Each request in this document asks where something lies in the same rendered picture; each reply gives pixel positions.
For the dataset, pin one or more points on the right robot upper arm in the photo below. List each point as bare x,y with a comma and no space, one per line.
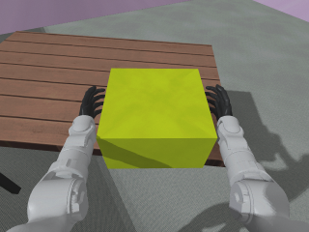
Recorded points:
262,207

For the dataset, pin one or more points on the left robot upper arm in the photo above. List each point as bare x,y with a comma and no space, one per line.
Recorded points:
55,206

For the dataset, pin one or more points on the robot left forearm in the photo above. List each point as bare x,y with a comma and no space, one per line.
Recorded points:
76,154

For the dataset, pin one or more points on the carton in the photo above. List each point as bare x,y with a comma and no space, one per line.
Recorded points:
155,118

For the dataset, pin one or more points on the right robot hand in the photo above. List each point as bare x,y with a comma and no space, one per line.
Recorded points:
222,102

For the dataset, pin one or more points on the table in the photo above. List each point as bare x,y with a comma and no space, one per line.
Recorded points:
44,78

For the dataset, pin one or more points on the robot right forearm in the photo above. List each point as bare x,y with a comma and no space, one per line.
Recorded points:
236,154

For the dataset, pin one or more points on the left robot hand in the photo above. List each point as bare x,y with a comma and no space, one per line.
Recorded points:
88,104

